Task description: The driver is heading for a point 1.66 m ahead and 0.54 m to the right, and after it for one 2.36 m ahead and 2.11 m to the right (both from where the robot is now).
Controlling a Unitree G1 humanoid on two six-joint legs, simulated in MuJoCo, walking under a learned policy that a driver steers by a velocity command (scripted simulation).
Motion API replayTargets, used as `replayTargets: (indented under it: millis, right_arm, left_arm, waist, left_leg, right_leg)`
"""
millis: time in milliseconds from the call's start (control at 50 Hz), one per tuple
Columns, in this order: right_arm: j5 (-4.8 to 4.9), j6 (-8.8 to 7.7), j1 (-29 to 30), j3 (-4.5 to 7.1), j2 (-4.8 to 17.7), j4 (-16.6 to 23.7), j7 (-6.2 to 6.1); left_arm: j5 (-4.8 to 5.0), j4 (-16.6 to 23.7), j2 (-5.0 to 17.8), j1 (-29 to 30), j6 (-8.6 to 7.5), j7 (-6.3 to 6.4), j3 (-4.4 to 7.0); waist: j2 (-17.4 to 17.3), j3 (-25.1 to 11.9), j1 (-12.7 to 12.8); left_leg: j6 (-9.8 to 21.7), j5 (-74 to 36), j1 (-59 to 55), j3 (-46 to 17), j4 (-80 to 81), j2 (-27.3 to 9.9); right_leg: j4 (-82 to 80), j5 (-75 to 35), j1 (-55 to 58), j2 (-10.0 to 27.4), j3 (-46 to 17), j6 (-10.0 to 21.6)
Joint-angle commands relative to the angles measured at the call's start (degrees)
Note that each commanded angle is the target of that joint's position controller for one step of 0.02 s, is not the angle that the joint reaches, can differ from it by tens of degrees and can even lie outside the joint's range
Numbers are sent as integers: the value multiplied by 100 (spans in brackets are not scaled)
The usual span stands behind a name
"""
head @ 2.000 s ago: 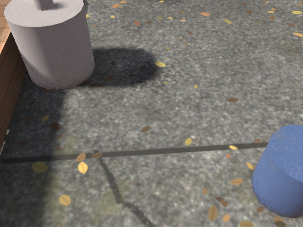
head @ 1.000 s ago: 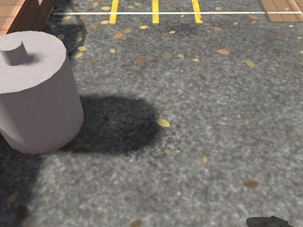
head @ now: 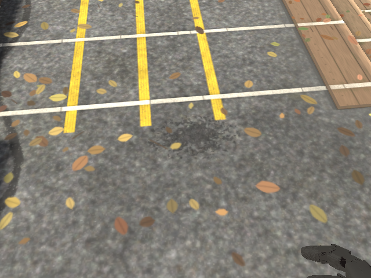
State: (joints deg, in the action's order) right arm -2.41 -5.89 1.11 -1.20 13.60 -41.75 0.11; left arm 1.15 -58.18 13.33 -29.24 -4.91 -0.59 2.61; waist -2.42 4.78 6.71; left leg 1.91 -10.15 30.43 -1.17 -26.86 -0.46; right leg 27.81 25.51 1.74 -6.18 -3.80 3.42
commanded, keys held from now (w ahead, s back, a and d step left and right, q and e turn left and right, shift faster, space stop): e+shift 0.54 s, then shift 0.46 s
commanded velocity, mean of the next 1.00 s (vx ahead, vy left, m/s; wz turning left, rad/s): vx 0.08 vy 0.00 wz -0.66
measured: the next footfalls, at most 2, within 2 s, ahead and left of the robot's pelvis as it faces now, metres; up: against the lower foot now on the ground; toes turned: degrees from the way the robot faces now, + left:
right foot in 0.44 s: +0.14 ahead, -0.13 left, +0.00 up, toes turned -28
left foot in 0.88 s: +0.22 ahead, +0.05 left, +0.00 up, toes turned -38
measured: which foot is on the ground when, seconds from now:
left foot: down 0.00-0.44, up 0.46-0.86, down 0.88-1.00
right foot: down 0.00-0.00, up 0.02-0.42, down 0.44-0.88, up 0.90-1.00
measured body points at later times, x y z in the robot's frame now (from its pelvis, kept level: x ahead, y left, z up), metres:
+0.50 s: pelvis +0.10 -0.02 +0.00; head +0.11 -0.06 +0.45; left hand +0.37 +0.16 -0.07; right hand +0.09 -0.32 -0.13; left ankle +0.18 +0.10 -0.69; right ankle +0.11 -0.11 -0.72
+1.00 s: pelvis +0.13 -0.01 +0.02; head +0.15 +0.00 +0.47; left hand +0.39 +0.11 -0.11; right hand +0.05 -0.28 -0.08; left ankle +0.19 +0.07 -0.72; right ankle +0.07 -0.09 -0.69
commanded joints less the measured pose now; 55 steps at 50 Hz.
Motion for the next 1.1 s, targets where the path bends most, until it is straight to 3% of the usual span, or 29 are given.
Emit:
replayTargets:
  millis: [20,40,60,80,100,140,160,220,300,400,420,440,460,480,520,560,580,620,740,820,860,880,900,920,940,960,1020,1060,1100]
  right_arm:
    - [-205,-97,-2673,451,1550,-344,-131]
    - [-61,-34,-2486,428,1354,-126,-21]
    - [91,54,-1859,410,1008,133,-26]
    - [130,91,-1451,302,583,195,-76]
    - [114,143,-1252,260,448,146,-147]
    - [133,198,-1422,293,564,21,-248]
    - [156,198,-1413,323,620,0,-258]
    - [85,211,-1157,380,686,66,-230]
    - [55,301,-831,477,829,207,-153]
    - [113,533,-1171,656,1134,231,-17]
    - [97,608,-1409,684,1114,168,9]
    - [93,710,-1677,679,952,142,65]
    - [132,804,-1449,561,640,677,33]
    - [15,860,-984,564,829,730,-54]
    - [165,781,-1136,572,797,644,-118]
    - [17,736,-1383,616,882,464,-137]
    - [24,752,-1483,611,867,399,-127]
    - [115,785,-1474,564,728,375,-121]
    - [150,844,-1309,488,623,430,-128]
    - [229,819,-1538,474,605,378,-146]
    - [191,745,-1893,443,506,237,-164]
    - [83,677,-1838,463,750,272,-186]
    - [21,622,-1433,488,1132,446,-181]
    - [77,610,-1314,503,1106,380,-159]
    - [118,573,-1192,420,803,364,-131]
    - [150,552,-1020,386,686,324,-132]
    - [168,539,-988,375,685,208,-174]
    - [187,554,-1241,380,698,53,-158]
    - [200,595,-1304,402,753,-74,-157]
  left_arm:
    - [94,892,348,301,54,176,127]
    - [278,878,466,-713,180,319,150]
    - [40,784,831,-521,311,356,225]
    - [-94,878,890,27,405,289,279]
    - [-169,974,836,383,480,196,300]
    - [-273,1109,622,512,686,45,299]
    - [-264,1209,510,596,755,16,271]
    - [-253,1550,416,1030,900,-55,244]
    - [-183,1932,504,1563,994,-212,209]
    - [-170,2269,741,2035,1013,-240,299]
    - [-206,2181,832,1780,956,-214,342]
    - [-272,2092,1242,1394,855,-117,440]
    - [-270,2319,2195,1422,805,-39,644]
    - [-249,2241,2062,1061,799,26,710]
    - [-244,2310,1587,1760,837,101,561]
    - [-192,2540,1189,2259,830,93,440]
    - [-176,2553,1116,2166,798,59,400]
    - [-180,2474,1108,1914,743,26,387]
    - [-265,2351,1104,1640,723,22,323]
    - [-269,2258,1100,1746,738,-4,278]
    - [-167,2227,1050,1950,745,29,234]
    - [-143,2221,810,1839,726,51,161]
    - [-136,2223,448,1521,698,64,61]
    - [-242,2227,829,1842,737,83,157]
    - [-239,2150,908,1853,759,70,193]
    - [-208,2013,837,1777,766,40,190]
    - [-206,1771,626,1602,776,6,107]
    - [-172,1731,498,1789,776,44,30]
    - [-134,1604,448,1767,771,101,-17]
  waist:
    - [-742,-2037,-1138]
    - [-1030,-3363,-788]
    - [-464,-3212,-730]
    - [-250,-2354,-710]
    - [-226,-1747,-654]
    - [-554,-1288,-558]
    - [-506,-1162,-497]
    - [-488,-1049,-372]
    - [-665,-979,-356]
    - [-521,-835,-606]
    - [-106,-869,-548]
    - [1278,-597,-428]
    - [2430,-351,-529]
    - [1473,-656,-150]
    - [1178,-429,-627]
    - [1147,-752,-781]
    - [931,-944,-770]
    - [640,-1077,-682]
    - [842,-966,-452]
    - [913,-888,-556]
    - [733,-831,-846]
    - [136,-772,-753]
    - [-886,-756,-459]
    - [-1140,-440,-629]
    - [-732,-335,-568]
    - [-581,-276,-494]
    - [-620,-530,-524]
    - [-635,-685,-714]
    - [-651,-747,-702]
  left_leg:
    - [442,-5062,-4555,-1420,-698,-2204]
    - [1108,-5566,-5297,-2505,-891,-3342]
    - [1132,-3919,-4526,-2334,-387,-2901]
    - [1019,-2692,-3751,-1641,-72,-2424]
    - [936,-1943,-3199,-1203,245,-2073]
    - [975,-1808,-2321,-618,546,-1954]
    - [1041,-1549,-1978,-436,702,-1939]
    - [1066,-819,-1661,81,917,-2013]
    - [705,1059,-1041,898,948,-1894]
    - [258,2588,-1305,1217,224,-2158]
    - [4,3132,-1149,1369,-388,-1975]
    - [-405,3956,-505,1791,-1913,-1435]
    - [-836,5134,1080,1316,-3153,-379]
    - [-789,4870,1121,300,-3813,-422]
    - [-659,3640,912,-32,-3579,-517]
    - [-559,3092,537,50,-3664,-366]
    - [-533,3129,371,48,-3677,-305]
    - [-504,3239,253,27,-3432,-250]
    - [-319,3379,-332,22,-2294,-87]
    - [-139,3435,-1214,153,-1262,133]
    - [5,2496,-2117,196,226,146]
    - [157,2570,-2339,-584,996,-494]
    - [493,2198,-2456,-2007,1553,-1722]
    - [1060,1496,-1355,-2221,1462,-2125]
    - [1128,1349,-1239,-1906,1463,-1849]
    - [1014,1235,-1268,-1472,1351,-1530]
    - [768,28,-2107,-727,844,-1012]
    - [798,-444,-2548,-705,579,-1020]
    - [732,-539,-2633,-722,377,-977]
  right_leg:
    - [4251,869,-2609,-219,14,-137]
    - [5553,1665,-3143,-167,-160,-122]
    - [5543,823,-3182,192,-129,-142]
    - [5226,391,-3392,401,33,-260]
    - [4997,225,-3553,552,112,-381]
    - [4790,112,-3238,705,156,-511]
    - [4679,55,-3134,729,205,-528]
    - [3963,-340,-3200,915,324,-444]
    - [2472,-1206,-2326,988,662,-251]
    - [1108,-656,-1752,755,1099,-72]
    - [625,-790,-1357,696,894,19]
    - [-657,-1154,-1122,1429,-535,265]
    - [-1172,-2507,-1092,2686,-3026,1086]
    - [-1145,-2514,-1078,2625,-2824,1462]
    - [-1083,-1761,-1448,1878,-1829,1138]
    - [-879,-2533,-1432,1464,-1333,1000]
    - [-797,-3078,-1362,1497,-1299,1024]
    - [-716,-3506,-1176,1552,-1338,1074]
    - [-723,-3031,-1179,1641,-1668,1110]
    - [-579,-3196,-1465,1564,-1870,950]
    - [-325,-2847,-1880,1318,-1809,602]
    - [88,-2091,-2177,949,-1571,259]
    - [829,-602,-2678,86,-697,-31]
    - [1326,437,-2284,-84,-208,-110]
    - [1772,283,-2066,46,-314,-137]
    - [1960,15,-2026,62,-279,-174]
    - [1567,-115,-2057,148,-22,-297]
    - [897,-69,-1926,231,175,-328]
    - [-85,-593,-1541,253,305,-293]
